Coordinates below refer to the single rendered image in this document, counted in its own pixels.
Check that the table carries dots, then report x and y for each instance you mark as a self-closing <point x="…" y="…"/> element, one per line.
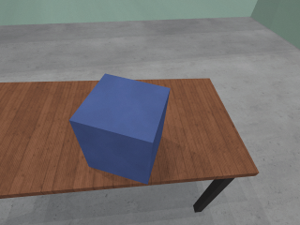
<point x="40" y="153"/>

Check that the carton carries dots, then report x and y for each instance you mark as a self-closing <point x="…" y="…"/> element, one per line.
<point x="119" y="126"/>

